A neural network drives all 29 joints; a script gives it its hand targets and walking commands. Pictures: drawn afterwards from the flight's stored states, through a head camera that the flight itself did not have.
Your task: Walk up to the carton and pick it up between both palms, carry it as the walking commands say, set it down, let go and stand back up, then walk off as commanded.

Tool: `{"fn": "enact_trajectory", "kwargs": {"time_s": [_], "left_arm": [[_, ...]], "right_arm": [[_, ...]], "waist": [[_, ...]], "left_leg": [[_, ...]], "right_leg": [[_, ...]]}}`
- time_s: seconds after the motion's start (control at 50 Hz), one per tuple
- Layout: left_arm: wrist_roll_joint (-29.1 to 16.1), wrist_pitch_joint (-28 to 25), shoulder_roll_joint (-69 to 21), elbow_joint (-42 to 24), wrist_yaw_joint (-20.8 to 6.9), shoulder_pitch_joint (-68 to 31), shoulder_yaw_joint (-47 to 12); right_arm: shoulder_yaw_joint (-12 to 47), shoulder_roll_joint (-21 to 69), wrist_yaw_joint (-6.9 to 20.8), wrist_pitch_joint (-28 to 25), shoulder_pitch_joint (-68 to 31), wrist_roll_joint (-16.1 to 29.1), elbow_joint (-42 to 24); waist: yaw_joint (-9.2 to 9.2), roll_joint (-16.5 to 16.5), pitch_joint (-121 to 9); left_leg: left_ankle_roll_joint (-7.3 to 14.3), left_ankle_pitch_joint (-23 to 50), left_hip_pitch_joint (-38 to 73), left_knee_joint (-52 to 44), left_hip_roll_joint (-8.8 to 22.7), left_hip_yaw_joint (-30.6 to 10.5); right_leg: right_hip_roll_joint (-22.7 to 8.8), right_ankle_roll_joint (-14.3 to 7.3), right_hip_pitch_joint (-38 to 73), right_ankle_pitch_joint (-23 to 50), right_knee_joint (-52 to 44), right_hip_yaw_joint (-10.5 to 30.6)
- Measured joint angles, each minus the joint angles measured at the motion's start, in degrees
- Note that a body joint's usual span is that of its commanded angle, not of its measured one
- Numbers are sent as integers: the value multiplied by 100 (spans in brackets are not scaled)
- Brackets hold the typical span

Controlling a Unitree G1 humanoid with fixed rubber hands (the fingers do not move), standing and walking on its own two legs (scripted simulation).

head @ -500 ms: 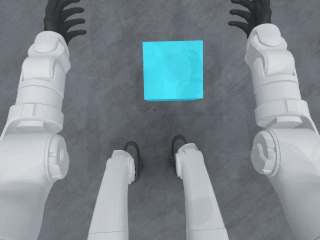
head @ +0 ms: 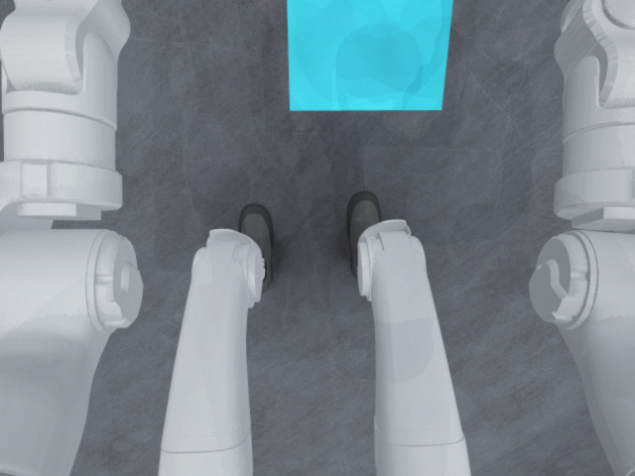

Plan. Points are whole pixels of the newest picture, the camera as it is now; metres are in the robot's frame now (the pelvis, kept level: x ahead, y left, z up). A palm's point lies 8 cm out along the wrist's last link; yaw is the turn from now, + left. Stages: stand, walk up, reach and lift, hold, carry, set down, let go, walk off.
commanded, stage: reach and lift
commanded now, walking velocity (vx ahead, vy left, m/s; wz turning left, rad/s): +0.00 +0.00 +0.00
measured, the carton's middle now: (357, 42) +0.52 -0.09 -0.49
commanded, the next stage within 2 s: none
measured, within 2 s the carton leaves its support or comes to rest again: neither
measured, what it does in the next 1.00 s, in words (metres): lowers itself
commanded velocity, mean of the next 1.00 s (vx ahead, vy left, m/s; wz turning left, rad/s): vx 0.00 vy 0.00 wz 0.00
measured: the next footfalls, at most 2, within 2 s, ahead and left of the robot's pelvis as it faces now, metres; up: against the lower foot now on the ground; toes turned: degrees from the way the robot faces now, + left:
none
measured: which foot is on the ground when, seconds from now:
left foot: down 0.00-1.00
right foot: down 0.00-1.00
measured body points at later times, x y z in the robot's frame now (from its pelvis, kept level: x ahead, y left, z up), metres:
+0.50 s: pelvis -0.03 -0.03 -0.18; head +0.35 -0.07 +0.04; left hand +0.55 +0.13 -0.35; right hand +0.54 -0.25 -0.36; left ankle +0.08 +0.12 -0.58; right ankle +0.10 -0.12 -0.58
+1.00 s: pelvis -0.02 +0.00 -0.24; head +0.37 -0.02 -0.03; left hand +0.55 +0.14 -0.44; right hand +0.55 -0.25 -0.43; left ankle +0.08 +0.12 -0.58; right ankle +0.10 -0.12 -0.58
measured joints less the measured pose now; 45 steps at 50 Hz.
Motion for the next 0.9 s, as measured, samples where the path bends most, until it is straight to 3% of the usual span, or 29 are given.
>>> {"fn": "enact_trajectory", "kwargs": {"time_s": [0.04,0.08,0.2,0.32,0.42,0.48,0.54,0.66,0.74,0.9], "left_arm": [[112,-6,-19,1382,-221,-68,28],[281,-33,-94,2082,-325,-41,161],[297,-690,-106,1771,-302,-205,185],[298,-692,-106,1948,-429,-622,186],[29,-526,-96,1648,-194,-661,188],[-124,-448,-92,1311,-73,-662,182],[-127,-441,-63,1390,-97,-703,171],[-127,-515,-56,2361,-308,-807,172],[-126,-809,-55,2374,-293,-808,171],[-126,-984,-8,2484,-119,-951,-209]], "right_arm": [[0,18,131,-5,-74,-58,699],[-1,7,186,-61,-100,-65,1014],[-1,80,0,-353,-642,-66,1394],[-4,263,-439,-297,-1019,-63,1482],[34,137,-901,-129,-1114,244,918],[235,45,-965,80,-1111,568,903],[544,38,-905,159,-1113,639,908],[600,-8,-625,-188,-1273,507,1493],[597,-74,-459,-483,-1288,495,1918],[594,-284,-175,-664,-1278,573,2113]], "waist": [[-48,0,-603],[-59,0,-951],[-59,-1,-962],[-61,0,-132],[-136,-2,318],[-151,-3,297],[-161,-3,271],[-177,-4,247],[-181,-5,248],[-220,-11,252]], "left_leg": [[-34,-68,-461,280,-6,0],[-79,-143,-818,572,-12,1],[-239,-402,-1636,1672,-37,1],[-300,-647,-1968,2653,-50,1],[-338,-734,-2386,3261,-55,1],[-346,-829,-2569,3595,-55,1],[-308,-946,-2624,3864,-55,1],[-305,-1098,-2809,4241,-55,-13],[-233,-1114,-3123,4424,-55,-16],[-124,-1160,-3671,4910,-83,-18]], "right_leg": [[0,-2,-496,-65,332,1],[1,-28,-890,-151,680,2],[3,-174,-1819,-443,1928,-2],[14,-314,-2245,-666,2988,-17],[24,-372,-2699,-706,3590,-22],[31,-372,-2885,-772,3903,-24],[35,-357,-2929,-868,4138,-26],[39,-246,-3050,-1002,4422,-26],[40,-160,-3305,-1003,4529,-26],[18,-42,-3762,-1043,4917,-26]]}}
